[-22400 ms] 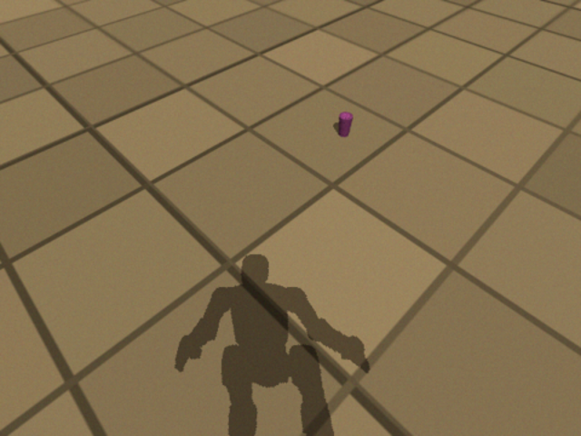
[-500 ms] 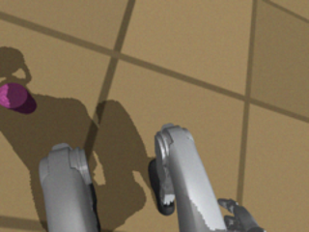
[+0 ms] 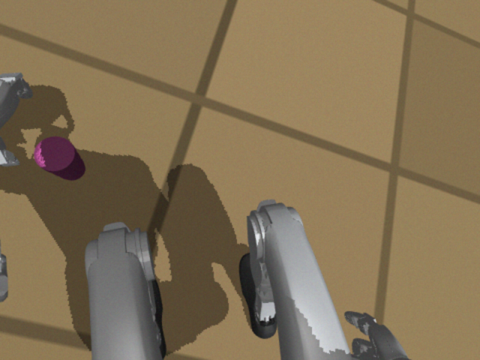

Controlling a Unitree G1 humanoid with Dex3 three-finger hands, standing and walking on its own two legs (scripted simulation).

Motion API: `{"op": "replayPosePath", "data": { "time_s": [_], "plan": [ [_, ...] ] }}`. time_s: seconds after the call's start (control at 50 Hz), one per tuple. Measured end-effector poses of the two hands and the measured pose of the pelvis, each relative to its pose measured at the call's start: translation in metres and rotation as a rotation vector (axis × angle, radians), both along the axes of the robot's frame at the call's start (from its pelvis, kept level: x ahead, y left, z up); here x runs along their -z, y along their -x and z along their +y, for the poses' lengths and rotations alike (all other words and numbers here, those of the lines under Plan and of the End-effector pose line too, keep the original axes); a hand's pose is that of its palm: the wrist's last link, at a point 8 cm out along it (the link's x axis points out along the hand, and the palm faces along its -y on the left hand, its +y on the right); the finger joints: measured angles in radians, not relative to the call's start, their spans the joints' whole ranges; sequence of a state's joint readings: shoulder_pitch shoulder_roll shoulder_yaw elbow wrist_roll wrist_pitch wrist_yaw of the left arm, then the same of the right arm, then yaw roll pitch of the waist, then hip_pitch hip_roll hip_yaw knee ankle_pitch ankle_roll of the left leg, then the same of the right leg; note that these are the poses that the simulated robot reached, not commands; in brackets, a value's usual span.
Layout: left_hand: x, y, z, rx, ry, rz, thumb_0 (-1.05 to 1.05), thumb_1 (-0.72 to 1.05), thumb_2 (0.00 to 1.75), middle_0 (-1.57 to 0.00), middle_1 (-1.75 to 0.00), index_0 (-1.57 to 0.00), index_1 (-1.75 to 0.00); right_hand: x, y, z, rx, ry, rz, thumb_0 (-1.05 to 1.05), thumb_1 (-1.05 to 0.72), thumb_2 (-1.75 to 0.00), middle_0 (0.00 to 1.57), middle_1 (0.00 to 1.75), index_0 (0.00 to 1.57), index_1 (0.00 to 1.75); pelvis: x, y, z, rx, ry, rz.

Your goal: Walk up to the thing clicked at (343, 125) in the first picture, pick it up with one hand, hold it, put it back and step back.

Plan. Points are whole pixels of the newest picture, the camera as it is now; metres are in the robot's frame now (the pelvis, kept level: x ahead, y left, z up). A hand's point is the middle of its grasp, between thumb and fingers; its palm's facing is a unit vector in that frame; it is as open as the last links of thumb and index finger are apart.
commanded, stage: go down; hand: left
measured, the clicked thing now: (64, 162) +0.50 +0.30 -0.32
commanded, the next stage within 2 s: none
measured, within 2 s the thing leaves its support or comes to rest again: neither
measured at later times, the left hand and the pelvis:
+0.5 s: hand out of the picture +0.47 +0.34 +0.03, palm faces -0.44 -0.07 -0.90, open 12.9 cm; pelvis +0.01 +0.00 +0.09, yaw +1 degrees
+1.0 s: hand out of the picture +0.47 +0.35 +0.10, palm faces -0.42 -0.07 -0.91, open 13.4 cm; pelvis +0.01 +0.01 +0.15, yaw +2 degrees
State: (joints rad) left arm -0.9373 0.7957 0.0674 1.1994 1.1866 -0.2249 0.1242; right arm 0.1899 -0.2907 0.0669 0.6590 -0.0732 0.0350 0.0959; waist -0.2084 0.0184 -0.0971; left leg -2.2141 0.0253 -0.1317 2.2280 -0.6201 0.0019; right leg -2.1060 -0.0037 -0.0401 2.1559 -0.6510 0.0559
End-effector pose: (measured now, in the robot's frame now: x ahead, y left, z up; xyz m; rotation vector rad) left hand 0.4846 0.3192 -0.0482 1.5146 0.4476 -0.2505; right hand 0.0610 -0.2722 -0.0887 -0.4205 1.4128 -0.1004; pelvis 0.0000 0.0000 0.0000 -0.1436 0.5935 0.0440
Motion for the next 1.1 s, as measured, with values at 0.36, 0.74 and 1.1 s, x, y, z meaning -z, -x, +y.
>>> {"op": "replayPosePath", "data": {
  "time_s": [0.36,0.74,1.1],
  "plan": [
    [-0.102,0.001,0.020,-0.071,-0.019,-0.004,0.00,-0.34,0.92,-0.27,-0.91,-0.25,-0.92,-0.045,-0.014,0.011,0.053,-0.028,-0.051,0.00,-0.91,-0.89,0.20,0.30,0.21,0.30,-0.057,-0.004,0.001,-0.006,-0.010,0.000],
    [-0.174,0.017,0.033,-0.027,-0.001,-0.014,0.00,-0.40,0.89,-0.21,-0.93,-0.20,-0.93,-0.109,-0.029,0.010,0.032,0.012,-0.098,0.00,-0.91,-0.89,0.20,0.30,0.21,0.30,-0.118,-0.006,0.004,-0.023,-0.014,-0.041],
    [-0.215,0.015,0.038,-0.043,-0.005,-0.001,0.00,-0.42,0.90,-0.23,-0.89,-0.21,-0.91,-0.150,-0.012,0.020,0.088,0.008,-0.074,0.00,-0.91,-0.90,0.20,0.30,0.21,0.30,-0.160,-0.012,0.009,-0.024,-0.017,-0.060]
  ]
}}
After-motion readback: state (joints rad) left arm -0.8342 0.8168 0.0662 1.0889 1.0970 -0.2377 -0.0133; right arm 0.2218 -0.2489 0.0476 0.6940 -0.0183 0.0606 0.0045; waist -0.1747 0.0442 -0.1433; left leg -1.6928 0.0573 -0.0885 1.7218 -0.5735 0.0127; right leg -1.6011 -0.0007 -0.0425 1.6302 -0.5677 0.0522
